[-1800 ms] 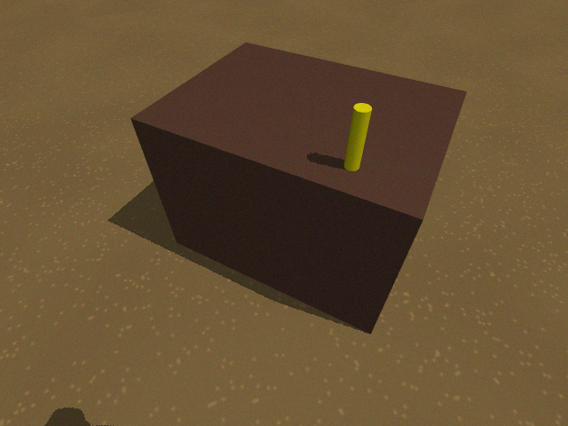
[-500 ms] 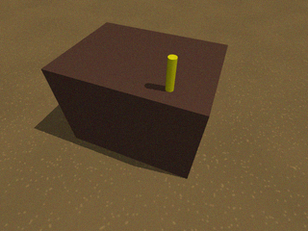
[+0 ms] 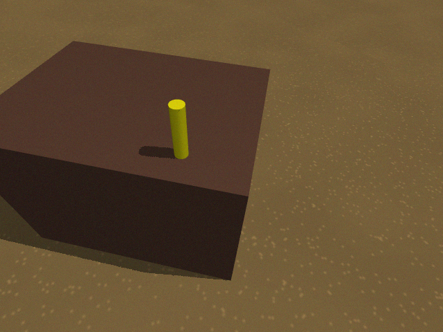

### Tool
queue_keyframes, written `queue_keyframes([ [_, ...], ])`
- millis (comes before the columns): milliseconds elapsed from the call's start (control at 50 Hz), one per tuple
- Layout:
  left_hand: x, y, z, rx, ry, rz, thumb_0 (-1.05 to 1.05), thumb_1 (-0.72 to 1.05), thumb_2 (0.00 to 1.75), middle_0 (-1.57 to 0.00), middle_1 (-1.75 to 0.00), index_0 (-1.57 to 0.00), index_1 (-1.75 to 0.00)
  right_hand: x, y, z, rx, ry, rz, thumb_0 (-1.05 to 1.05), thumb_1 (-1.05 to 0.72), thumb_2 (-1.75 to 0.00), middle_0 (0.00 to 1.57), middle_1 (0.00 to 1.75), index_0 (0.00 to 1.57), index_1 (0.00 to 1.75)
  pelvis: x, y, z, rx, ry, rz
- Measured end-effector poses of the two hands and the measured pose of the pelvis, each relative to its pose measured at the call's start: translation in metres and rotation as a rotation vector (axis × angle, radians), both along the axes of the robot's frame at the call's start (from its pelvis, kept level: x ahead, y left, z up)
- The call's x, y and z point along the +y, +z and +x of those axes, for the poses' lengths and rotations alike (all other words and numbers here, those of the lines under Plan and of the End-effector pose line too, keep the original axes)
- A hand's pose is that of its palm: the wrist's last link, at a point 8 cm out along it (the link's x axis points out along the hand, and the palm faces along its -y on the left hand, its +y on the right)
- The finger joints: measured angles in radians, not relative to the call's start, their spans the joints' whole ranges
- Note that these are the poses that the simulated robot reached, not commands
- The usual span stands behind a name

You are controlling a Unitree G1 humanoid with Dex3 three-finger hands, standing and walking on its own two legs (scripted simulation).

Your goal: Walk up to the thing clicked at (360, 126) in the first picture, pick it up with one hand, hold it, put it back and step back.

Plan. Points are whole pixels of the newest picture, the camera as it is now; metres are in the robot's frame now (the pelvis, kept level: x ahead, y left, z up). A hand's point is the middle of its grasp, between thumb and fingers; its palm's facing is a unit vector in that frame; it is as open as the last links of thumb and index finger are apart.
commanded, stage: walk up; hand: left
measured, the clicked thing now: (179, 131) +0.63 +0.13 -0.02
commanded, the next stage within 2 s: none
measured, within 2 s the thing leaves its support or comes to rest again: neither
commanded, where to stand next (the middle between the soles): +0.18 -0.01 m, yaw -9 degrees
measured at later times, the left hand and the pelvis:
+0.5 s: hand (140, 263) +0.30 +0.19 -0.13, palm faces -0.20 -0.89 -0.40, open 7.4 cm; pelvis +0.13 -0.04 -0.01, yaw -8 degrees
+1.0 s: hand (110, 304) +0.22 +0.25 -0.16, palm faces -0.16 -0.92 -0.36, open 7.4 cm; pelvis +0.11 -0.02 +0.00, yaw -9 degrees
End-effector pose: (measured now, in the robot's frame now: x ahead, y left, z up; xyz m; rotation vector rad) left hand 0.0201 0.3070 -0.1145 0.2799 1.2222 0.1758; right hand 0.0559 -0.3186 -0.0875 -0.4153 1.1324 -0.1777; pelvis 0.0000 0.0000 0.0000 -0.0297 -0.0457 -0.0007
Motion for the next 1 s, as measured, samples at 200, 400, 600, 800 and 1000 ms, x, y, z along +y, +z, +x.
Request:
queue_keyframes([
  [200, 0.003, 0.012, 0.146, -0.077, -0.161, 0.027, 0.01, 0.91, 0.89, -0.21, -0.30, -0.20, -0.30, -0.003, 0.021, -0.008, 0.023, -0.168, -0.042, 0.00, -0.90, -0.90, 0.20, 0.30, 0.21, 0.30, 0.001, 0.011, 0.070, -0.007, -0.060, 0.029],
  [400, -0.041, 0.021, 0.260, -0.148, -0.242, 0.090, 0.01, 0.91, 0.89, -0.20, -0.30, -0.20, -0.30, -0.031, -0.021, 0.032, 0.115, -0.216, 0.020, 0.00, -0.90, -0.90, 0.20, 0.30, 0.21, 0.30, -0.033, -0.006, 0.123, 0.003, -0.101, 0.050],
  [600, -0.087, 0.023, 0.285, -0.173, -0.251, 0.077, 0.01, 0.91, 0.89, -0.21, -0.30, -0.20, -0.30, -0.033, -0.045, 0.107, 0.031, -0.202, 0.095, 0.00, -0.90, -0.90, 0.20, 0.29, 0.21, 0.30, -0.046, -0.005, 0.136, -0.004, -0.141, 0.058],
  [800, -0.052, -0.006, 0.270, -0.177, -0.195, 0.055, 0.01, 0.90, 0.89, -0.21, -0.30, -0.20, -0.30, -0.032, -0.031, 0.089, 0.062, -0.192, -0.015, 0.00, -0.90, -0.90, 0.20, 0.30, 0.21, 0.30, -0.027, -0.019, 0.120, -0.003, -0.122, 0.054],
  [1000, -0.018, -0.007, 0.202, 0.022, -0.144, 0.064, 0.01, 0.91, 0.89, -0.21, -0.30, -0.20, -0.30, -0.022, 0.000, 0.055, 0.085, -0.219, -0.043, 0.00, -0.90, -0.90, 0.20, 0.30, 0.21, 0.30, -0.016, 0.002, 0.109, 0.019, -0.156, 0.018],
])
